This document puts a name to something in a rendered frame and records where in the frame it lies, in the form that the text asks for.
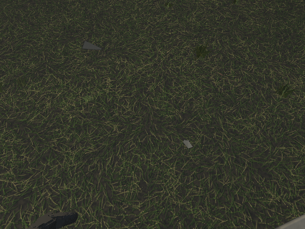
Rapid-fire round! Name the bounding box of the robot left hand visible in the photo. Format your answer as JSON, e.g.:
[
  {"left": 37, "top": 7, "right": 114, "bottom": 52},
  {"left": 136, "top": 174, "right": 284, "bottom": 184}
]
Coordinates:
[{"left": 26, "top": 212, "right": 78, "bottom": 229}]

